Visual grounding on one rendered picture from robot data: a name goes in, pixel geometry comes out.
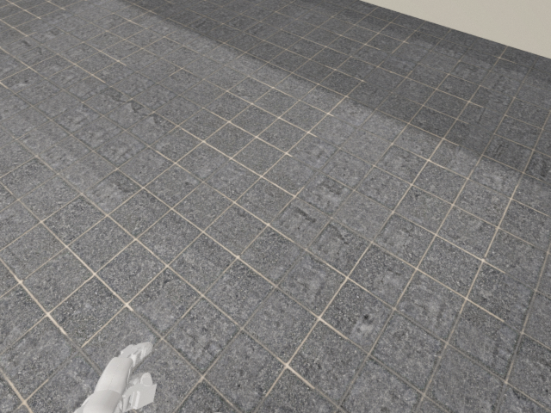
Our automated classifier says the left robot forearm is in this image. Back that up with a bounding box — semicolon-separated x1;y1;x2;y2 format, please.
74;390;123;413

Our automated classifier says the robot left hand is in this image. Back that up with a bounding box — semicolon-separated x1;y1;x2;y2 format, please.
94;342;157;413

